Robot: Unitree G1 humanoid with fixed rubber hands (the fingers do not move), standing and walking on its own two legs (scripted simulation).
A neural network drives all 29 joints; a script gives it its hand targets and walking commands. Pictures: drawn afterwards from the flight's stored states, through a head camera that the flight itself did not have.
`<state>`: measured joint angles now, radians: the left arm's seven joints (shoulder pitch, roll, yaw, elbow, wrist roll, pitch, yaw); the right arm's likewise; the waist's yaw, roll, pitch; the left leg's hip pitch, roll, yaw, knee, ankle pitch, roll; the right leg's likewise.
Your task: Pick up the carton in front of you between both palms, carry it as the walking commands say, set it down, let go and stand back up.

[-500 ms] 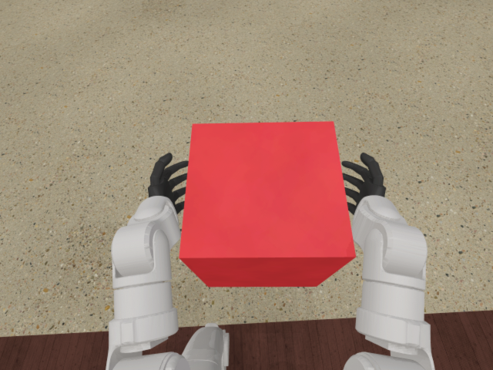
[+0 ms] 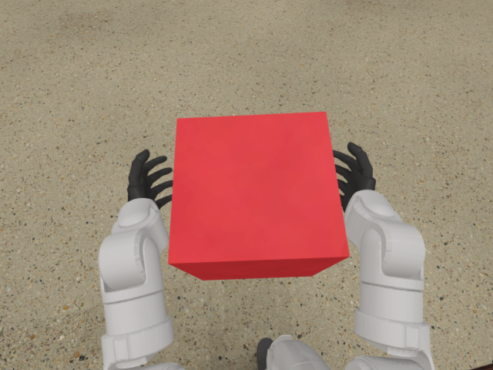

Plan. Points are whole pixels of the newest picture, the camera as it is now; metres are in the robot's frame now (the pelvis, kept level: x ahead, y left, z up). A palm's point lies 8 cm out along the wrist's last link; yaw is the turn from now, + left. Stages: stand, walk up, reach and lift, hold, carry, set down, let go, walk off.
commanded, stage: carry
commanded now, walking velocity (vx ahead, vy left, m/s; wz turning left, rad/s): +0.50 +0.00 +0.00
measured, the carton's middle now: (254, 209) +0.36 -0.03 +0.02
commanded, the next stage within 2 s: none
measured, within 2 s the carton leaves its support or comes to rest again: neither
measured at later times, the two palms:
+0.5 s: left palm (158, 97) +0.71 +0.16 -0.03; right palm (284, 91) +0.72 -0.15 -0.03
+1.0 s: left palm (174, 17) +1.00 +0.13 +0.01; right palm (278, 15) +1.01 -0.17 +0.00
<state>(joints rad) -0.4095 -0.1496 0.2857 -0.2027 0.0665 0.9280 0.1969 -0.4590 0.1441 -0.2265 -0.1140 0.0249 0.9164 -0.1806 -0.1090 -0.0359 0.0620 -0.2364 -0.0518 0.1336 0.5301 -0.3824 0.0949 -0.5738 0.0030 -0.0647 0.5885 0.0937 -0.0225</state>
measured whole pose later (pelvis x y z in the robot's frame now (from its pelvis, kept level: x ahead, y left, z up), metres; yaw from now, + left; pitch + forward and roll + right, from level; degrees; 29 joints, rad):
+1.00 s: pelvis +0.75 -0.03 -0.08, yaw +1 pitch +5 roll -2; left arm -0.08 -0.13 0.08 -0.34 0.01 1.08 0.16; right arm -0.07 0.13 -0.12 -0.36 0.00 1.09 -0.16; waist 0.02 0.04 -0.15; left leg -0.26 0.05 0.04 1.00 -0.46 0.01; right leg -0.42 -0.01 -0.21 0.51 -0.18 -0.07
